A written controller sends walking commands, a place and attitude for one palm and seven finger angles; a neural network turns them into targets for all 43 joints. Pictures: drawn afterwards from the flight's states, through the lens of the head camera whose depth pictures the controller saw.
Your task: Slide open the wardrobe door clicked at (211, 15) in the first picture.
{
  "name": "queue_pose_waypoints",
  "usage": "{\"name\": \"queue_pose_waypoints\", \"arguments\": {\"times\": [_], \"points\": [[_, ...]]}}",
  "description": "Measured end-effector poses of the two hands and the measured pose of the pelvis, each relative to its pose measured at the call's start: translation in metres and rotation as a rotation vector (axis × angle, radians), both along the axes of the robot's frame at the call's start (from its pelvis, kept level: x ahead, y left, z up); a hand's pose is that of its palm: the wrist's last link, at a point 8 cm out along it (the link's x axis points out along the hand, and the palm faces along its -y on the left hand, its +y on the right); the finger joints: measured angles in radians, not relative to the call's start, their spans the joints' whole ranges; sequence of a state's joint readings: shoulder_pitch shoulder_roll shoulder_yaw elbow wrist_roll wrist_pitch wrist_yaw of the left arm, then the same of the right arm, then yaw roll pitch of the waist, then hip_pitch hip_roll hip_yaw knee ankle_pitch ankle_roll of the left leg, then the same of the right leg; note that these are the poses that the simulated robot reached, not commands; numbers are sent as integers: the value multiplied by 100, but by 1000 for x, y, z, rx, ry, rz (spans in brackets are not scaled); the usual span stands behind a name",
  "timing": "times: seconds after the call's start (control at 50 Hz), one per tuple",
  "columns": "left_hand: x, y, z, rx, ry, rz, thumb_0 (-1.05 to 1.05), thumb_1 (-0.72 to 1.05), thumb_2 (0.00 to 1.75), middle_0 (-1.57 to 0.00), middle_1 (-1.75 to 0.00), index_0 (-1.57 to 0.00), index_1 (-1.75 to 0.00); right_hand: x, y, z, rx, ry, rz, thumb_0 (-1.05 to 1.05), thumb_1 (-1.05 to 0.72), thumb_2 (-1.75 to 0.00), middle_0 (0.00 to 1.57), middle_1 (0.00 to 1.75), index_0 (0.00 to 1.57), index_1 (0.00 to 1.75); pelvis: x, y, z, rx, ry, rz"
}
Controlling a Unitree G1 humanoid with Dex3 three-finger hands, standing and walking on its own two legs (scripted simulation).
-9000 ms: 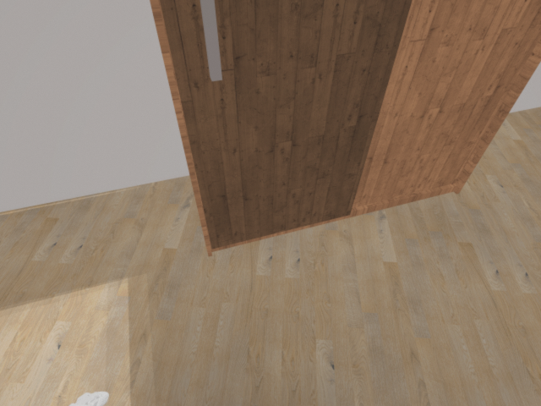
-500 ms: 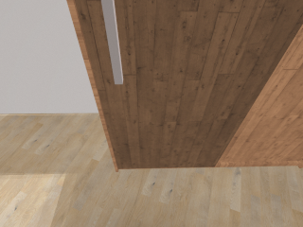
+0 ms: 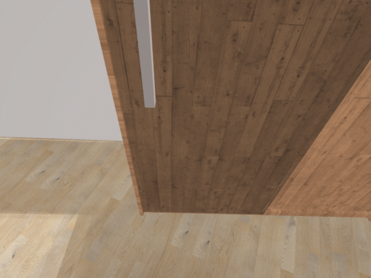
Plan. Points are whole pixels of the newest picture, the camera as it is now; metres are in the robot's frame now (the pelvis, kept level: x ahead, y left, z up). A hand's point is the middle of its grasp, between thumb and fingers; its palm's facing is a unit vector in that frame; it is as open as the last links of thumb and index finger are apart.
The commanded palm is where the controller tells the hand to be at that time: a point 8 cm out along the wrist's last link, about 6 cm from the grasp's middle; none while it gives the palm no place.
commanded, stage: shuffle to correct the standing spot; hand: left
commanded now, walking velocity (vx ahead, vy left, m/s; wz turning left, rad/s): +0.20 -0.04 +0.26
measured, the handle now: (146, 47) +0.56 +0.14 +0.23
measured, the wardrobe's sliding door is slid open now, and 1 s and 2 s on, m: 0.00 0.00 0.00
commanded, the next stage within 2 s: come to a stop and stand still in 0.26 s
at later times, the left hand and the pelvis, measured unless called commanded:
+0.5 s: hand (125, 261) +0.20 +0.17 -0.17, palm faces +0.01 -0.97 -0.24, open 7.3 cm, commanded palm none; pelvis +0.12 -0.03 -0.01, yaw +2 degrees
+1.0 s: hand out of the picture +0.11 +0.19 -0.19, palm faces +0.16 -0.97 -0.19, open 7.3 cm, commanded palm none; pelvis +0.10 -0.01 +0.00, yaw +4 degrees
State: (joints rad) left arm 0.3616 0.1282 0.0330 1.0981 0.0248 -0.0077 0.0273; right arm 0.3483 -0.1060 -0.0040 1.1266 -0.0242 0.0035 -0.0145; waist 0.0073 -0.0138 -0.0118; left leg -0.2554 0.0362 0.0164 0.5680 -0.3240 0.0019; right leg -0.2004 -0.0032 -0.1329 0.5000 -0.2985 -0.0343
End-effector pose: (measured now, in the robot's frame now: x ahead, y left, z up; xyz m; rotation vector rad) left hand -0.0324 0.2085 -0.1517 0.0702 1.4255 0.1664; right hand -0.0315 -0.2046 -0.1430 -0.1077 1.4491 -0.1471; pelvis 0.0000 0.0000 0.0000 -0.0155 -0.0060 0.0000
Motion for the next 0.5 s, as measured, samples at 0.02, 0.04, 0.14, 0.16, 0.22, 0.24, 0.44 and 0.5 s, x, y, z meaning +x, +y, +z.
{"name": "queue_pose_waypoints", "arguments": {"times": [0.02, 0.04, 0.14, 0.16, 0.22, 0.24, 0.44, 0.5], "points": [[0, 1, -3, -4, 1, 14, 0, 91, 89, -20, -30, -20, -30, 2, 1, 0, -4, 7, 7, 0, -92, -90, 20, 30, 20, 30, 3, 1, -1, -7, 1, 13], [-1, 2, -5, -9, 3, 29, 0, 91, 89, -20, -30, -20, -30, 5, 1, 1, -10, 14, 16, 0, -91, -90, 20, 30, 20, 30, 7, 3, -3, -13, 2, 26], [0, 9, -15, -42, 57, 46, 0, 91, 89, -20, -30, -20, -30, 27, 10, 4, -36, -2, 13, 0, -91, -90, 20, 30, 20, 30, 30, 15, -7, 1, 9, 20], [3, 10, -14, -46, 75, 31, 0, 91, 89, -20, -30, -20, -30, 29, 12, 5, -40, -12, 3, 0, -91, -90, 20, 30, 20, 30, 34, 16, -6, 3, 12, 13], [26, 15, -6, -45, 89, -15, 0, 91, 89, -20, -30, -20, -30, 30, 19, 10, -36, -11, -34, 0, -91, -90, 20, 30, 20, 30, 46, 18, 0, 2, 21, 1], [37, 16, -4, -41, 78, -25, 0, 91, 89, -20, -30, -20, -30, 28, 22, 12, -30, 2, -41, 0, -91, -90, 20, 30, 20, 30, 50, 17, 2, 1, 23, 3], [183, 17, 14, 67, -108, -96, 2, 94, 90, -20, -30, -20, -30, 12, 12, 14, 42, 217, -94, 0, -91, -90, 20, 30, 20, 30, 97, -13, 3, 11, 31, 16], [225, 4, 10, 103, -199, -99, 1, 93, 90, -19, -30, -20, -30, 22, -7, 0, 57, 257, -99, 0, -91, -90, 20, 30, 20, 30, 119, -31, -11, 34, 23, 32]]}}
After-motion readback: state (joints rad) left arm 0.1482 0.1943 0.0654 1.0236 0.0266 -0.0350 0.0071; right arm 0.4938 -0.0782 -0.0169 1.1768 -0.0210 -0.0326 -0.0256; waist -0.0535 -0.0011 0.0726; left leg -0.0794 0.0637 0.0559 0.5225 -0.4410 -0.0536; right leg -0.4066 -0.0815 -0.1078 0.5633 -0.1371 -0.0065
